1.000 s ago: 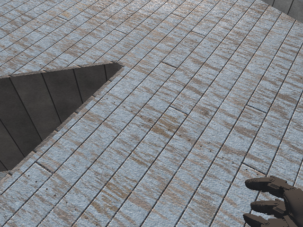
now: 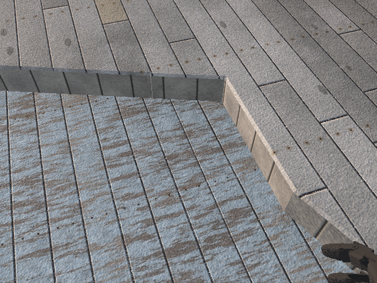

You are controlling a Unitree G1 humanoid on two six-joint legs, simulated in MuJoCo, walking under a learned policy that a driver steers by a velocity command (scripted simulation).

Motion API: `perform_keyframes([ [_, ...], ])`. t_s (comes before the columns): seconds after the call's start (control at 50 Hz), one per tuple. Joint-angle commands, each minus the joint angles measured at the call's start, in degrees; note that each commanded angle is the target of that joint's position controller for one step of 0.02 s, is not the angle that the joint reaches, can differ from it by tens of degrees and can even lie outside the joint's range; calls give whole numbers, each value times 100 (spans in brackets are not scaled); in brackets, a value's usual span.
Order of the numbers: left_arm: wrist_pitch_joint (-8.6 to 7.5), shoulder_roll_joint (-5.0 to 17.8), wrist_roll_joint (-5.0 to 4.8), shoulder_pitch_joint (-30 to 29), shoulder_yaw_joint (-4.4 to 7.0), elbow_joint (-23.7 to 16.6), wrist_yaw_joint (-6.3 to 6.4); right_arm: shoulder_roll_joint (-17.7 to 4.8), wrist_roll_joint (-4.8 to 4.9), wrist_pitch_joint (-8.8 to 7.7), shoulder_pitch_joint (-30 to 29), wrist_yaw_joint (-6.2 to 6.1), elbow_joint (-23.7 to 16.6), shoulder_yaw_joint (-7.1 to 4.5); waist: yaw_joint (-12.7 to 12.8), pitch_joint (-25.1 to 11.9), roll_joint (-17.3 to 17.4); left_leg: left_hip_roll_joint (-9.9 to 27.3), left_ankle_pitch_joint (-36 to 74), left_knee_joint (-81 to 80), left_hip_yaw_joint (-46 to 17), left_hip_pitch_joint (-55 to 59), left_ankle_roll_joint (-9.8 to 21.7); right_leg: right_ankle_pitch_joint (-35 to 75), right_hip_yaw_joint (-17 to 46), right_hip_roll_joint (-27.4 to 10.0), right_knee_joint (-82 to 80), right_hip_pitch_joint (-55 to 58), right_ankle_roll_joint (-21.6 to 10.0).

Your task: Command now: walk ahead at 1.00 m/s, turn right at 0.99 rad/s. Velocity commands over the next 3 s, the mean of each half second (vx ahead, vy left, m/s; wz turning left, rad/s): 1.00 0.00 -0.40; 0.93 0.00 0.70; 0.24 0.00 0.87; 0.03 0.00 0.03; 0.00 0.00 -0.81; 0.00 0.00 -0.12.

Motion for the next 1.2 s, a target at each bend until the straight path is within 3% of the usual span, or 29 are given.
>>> perform_keyframes([
  [0.02, -24, 343, 138, -578, -120, -771, -22, -943, -15, 78, 1329, -51, -2, -483, -925, -1081, 1027, 2183, -3908, -2136, -3691, 3940, 940, 796, -752, -790, 2303, -3827, 76],
  [0.04, 19, 314, 208, -941, -124, -762, -95, -714, -33, 91, 1538, -11, 178, -426, -1011, -589, 442, 1927, -2316, -2060, -2668, 3367, 860, 953, -809, -1020, 2016, -3654, 129],
  [0.12, 211, -187, 276, -1306, -299, -1121, -363, -456, 130, -142, 1859, 111, 819, -335, -616, -25, 755, 1453, -873, -2535, -1292, 2402, 847, 1116, -682, -1255, 1537, -3655, 233],
  [0.28, 46, -223, 226, -2855, -550, -1626, -520, -876, 177, -265, 2290, 194, 1341, -369, -682, 704, 431, 1104, 2034, -3652, 776, 2024, 862, 2659, -1777, -883, -1675, -2457, 56],
  [0.34, 10, 36, 344, -2395, -468, -1426, -378, -1336, 179, -151, 2551, 81, 1555, -427, -298, 27, 935, 1307, 5934, -2191, 1080, 3092, 785, 1832, -2076, -333, -2087, -1439, -226],
  [0.38, -18, 401, 393, -338, -261, -775, -189, -1475, 260, -28, 2341, 15, 1547, -424, 774, -1034, 919, 1203, 6256, 608, 1112, 2460, 738, 1723, -1757, -311, -2640, 931, -496],
  [0.4, -14, 838, 494, 350, -119, -566, -53, -929, 227, -25, 2487, 72, 1383, -304, 724, -1771, 229, 782, 2393, 2648, 866, 1097, 759, 460, -386, -1636, -2513, 2516, -533],
  [0.42, -7, 1238, 483, 118, -2, -707, 11, -344, 406, -51, 3027, 169, 1116, -192, 41, -2641, -1131, -148, -1915, 4706, 199, -802, 649, -621, 2746, -3272, -3191, 3651, -985],
  [0.44, -8, 979, 358, 47, 23, -699, 40, -956, 365, -53, 2233, 112, 1021, -331, 366, -2252, -141, 34, -1358, 4892, -428, -1312, 805, -494, 2643, -3043, -3687, 3086, -822],
  [0.48, -143, 380, 324, -382, -104, -397, 40, -577, 365, -50, 1890, 164, 1015, -244, -167, -457, 321, 469, -662, 3945, -348, -1205, 757, 1020, 1033, -2635, -4130, 1164, -565],
  [0.54, -335, -118, 256, -558, -242, -239, 47, -322, 190, 249, 2164, 299, 1260, -227, -639, -143, 40, 701, -561, 3529, -391, -531, 612, 1758, -152, -2268, -4697, 53, -256],
  [0.62, -525, -164, 136, -448, -238, 5, -7, -122, 193, 361, 1023, 391, 841, -222, -662, 502, -93, 658, 317, 2866, -2, -1219, 581, 3888, -1713, -1872, -5066, -168, 175],
  [0.66, -534, -186, 201, -659, -274, -6, 1, -102, 287, 360, 707, 439, 760, -186, -684, 378, -41, 370, 1023, 2227, 351, -1051, 671, 4644, -2383, -1532, -5064, -81, 406],
  [0.74, -568, 240, 82, -258, -212, 58, 139, -179, 195, 285, 145, 579, 522, -119, -646, 291, -55, -149, 1836, 304, 1184, -185, 1017, 7245, -2783, -1736, -4717, 667, 741],
  [0.8, -274, 766, 225, -816, -46, -215, 350, -782, 238, 366, 2370, 478, 1084, -374, -1892, -1042, -567, -663, 911, 424, 1047, 1918, 1392, 9754, -2578, -2116, -1928, 1040, 816],
  [0.82, -175, 725, 209, -1187, -43, -344, 327, -992, 240, 353, 3463, 394, 1429, -515, -2407, -1395, -387, -639, 903, 120, 747, 3076, 1564, 8903, -2488, -2067, -184, 428, 707],
  [0.84, -150, 485, 147, -1609, -63, -356, 194, -1218, 419, 402, 3579, 290, 1487, -729, -2635, -1101, 829, -431, 1041, -718, 181, 3960, 1797, 4043, -2647, -825, 2549, -1004, 780],
  [0.86, -283, -459, 294, -962, -344, -851, 81, -1866, 231, 472, 2872, 240, 1361, -816, -1206, -919, 2044, 414, 3127, 74, -1793, 4767, 2555, -180, -2107, -191, 4918, -3599, 1068],
  [0.88, -407, -362, 240, -825, -429, -1186, 161, -2053, 213, 526, 2539, 193, 1000, -926, -1279, -2383, 1434, 1189, 1311, -1228, -3887, 5522, 3481, -280, -1019, -270, 5758, -4279, 994],
  [0.92, -482, -290, 312, -1262, -507, -1298, 193, -1129, 166, 500, 2219, 78, 1047, -697, -809, -870, -172, 1018, 513, -1941, -3663, 3807, 2793, -60, -965, -870, 5409, -4776, 802],
  [0.94, -386, -475, 435, -1345, -586, -1316, 218, -922, 255, 401, 2016, 83, 1036, -603, -547, -393, -448, 719, 1441, -1673, -3089, 2764, 2538, -48, -1024, -1008, 5325, -4678, 797],
  [0.98, -69, -756, 450, -1488, -686, -1520, 295, -714, 264, 248, 1966, 94, 1087, -458, -319, -99, -188, 433, 2488, -1560, -2684, 1303, 2475, -544, -1378, -958, 6385, -4901, 861],
  [1.02, -30, -967, 565, -2490, -753, -2094, 373, -787, 246, 50, 2678, 49, 1266, -476, -780, -334, -208, 321, 3590, -1292, -3193, 1952, 2397, -1038, -1083, -934, 7187, -5924, 813],
  [1.04, -23, -1105, 498, -2670, -801, -2269, 344, -897, 192, -19, 2811, -33, 1357, -501, -720, -445, -218, 421, 3538, -1204, -3140, 2409, 2300, -1190, -898, -888, 7005, -6379, 682],
  [1.06, -22, -1058, 392, -2793, -817, -2372, 327, -950, 189, -17, 2769, -78, 1369, -507, -625, -315, -302, 398, 3067, -1369, -3037, 2382, 2157, -1005, -929, -859, 6341, -6502, 605],
  [1.1, -3, -901, 483, -3123, -799, -2633, 327, -1077, 246, 48, 2500, -211, 1216, -569, -488, -362, -502, 396, 3470, -1586, -2911, 2508, 1922, -630, -819, -999, 4987, -6204, 622],
  [1.14, 62, -1047, 503, -3436, -861, -2719, 373, -973, 233, 128, 2947, -259, 1325, -577, -839, -529, -196, 274, 4414, -1577, -2639, 3323, 1730, -238, -1226, -967, 4289, -6407, 639],
  [1.16, 133, -1094, 447, -3383, -933, -2620, 383, -969, 326, 270, 2703, -176, 1128, -603, -928, -543, -316, -26, 5854, -1808, -1887, 2562, 1511, -82, -1925, -805, 2757, -5129, 637],
  [1.2, 209, -1341, 278, -2932, -985, -2537, 387, -962, 280, 438, 2214, -119, 999, -689, -635, -999, 658, -390, 8091, -1239, -1553, 1574, 1064, 407, -1973, -422, 1223, -2596, 380],
])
